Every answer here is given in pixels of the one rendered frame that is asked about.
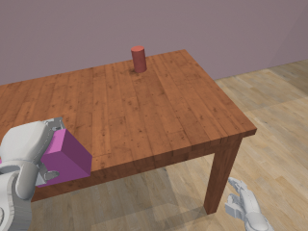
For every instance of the sponge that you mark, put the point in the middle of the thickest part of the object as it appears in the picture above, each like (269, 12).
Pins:
(67, 156)

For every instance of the robot left hand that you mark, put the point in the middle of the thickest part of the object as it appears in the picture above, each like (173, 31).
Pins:
(28, 142)

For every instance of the left robot forearm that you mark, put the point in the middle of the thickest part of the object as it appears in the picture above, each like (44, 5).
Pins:
(17, 187)

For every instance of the right robot forearm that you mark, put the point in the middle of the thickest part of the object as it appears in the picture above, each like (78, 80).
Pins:
(255, 221)

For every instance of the table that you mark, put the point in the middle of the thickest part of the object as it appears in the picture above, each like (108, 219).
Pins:
(132, 122)

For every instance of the robot right hand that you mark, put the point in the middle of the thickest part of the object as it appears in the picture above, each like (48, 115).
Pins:
(239, 206)

